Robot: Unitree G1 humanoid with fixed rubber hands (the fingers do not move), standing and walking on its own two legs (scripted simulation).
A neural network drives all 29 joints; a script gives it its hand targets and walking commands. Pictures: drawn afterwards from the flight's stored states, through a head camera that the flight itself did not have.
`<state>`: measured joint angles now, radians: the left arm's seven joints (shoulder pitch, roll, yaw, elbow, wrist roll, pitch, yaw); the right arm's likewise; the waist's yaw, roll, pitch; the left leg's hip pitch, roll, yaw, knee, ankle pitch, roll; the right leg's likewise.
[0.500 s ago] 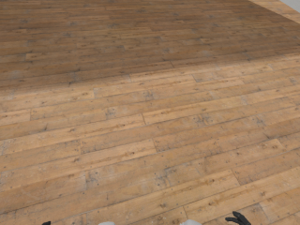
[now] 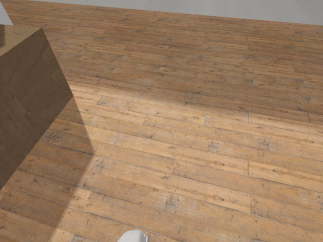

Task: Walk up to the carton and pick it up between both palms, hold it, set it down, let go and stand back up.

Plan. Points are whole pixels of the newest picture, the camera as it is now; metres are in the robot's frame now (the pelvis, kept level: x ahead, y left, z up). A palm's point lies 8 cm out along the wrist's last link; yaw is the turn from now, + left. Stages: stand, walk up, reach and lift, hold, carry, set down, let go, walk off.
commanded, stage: walk up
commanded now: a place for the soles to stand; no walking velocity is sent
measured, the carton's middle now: out of the picture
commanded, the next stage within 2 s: none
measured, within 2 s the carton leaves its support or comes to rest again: neither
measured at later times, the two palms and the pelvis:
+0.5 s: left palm out of the picture +0.10 +0.42 -0.13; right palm (186, 201) +0.26 -0.06 -0.13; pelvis +0.12 +0.15 -0.01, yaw +27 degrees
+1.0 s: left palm out of the picture +0.06 +0.40 -0.12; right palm (104, 129) +0.56 +0.24 -0.13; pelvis +0.28 +0.29 -0.01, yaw +51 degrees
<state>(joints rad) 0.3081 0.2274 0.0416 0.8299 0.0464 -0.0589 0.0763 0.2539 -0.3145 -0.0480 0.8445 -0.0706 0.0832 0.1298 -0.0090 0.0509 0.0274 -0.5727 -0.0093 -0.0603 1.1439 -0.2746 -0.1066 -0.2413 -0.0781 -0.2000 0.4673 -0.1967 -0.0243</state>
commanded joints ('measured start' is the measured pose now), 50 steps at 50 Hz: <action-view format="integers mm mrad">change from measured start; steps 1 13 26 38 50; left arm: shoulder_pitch -28 -29 50 140 238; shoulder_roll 190 240 120 117 163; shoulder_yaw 53 70 7 15 10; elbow -80 -50 -176 -82 -31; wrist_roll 9 54 -22 -11 26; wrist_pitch -40 30 0 -65 -29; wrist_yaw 2 -30 -61 -22 -35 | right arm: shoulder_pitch -61 43 -11 27 -181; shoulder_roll -90 -109 -104 -56 45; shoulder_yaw -22 -27 -39 -21 35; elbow -48 35 -82 -47 -54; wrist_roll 24 49 41 11 -2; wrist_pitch -22 -90 -88 -84 -96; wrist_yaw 12 -33 -70 -47 -34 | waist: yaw -3 -82 -18 44 15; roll -165 -62 65 -191 -161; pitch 9 -3 8 57 102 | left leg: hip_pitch -105 438 206 -164 124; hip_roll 93 46 140 66 54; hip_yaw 10 178 -350 -37 167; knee -12 -572 -811 28 -466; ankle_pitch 66 -53 -185 2 194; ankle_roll -15 113 335 48 133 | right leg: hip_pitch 74 -32 -167 158 187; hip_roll -264 -241 12 -295 -290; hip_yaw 153 -142 152 339 -104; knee -287 133 315 -285 -177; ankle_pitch -345 -322 -84 -327 282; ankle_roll -124 -93 1 -86 -128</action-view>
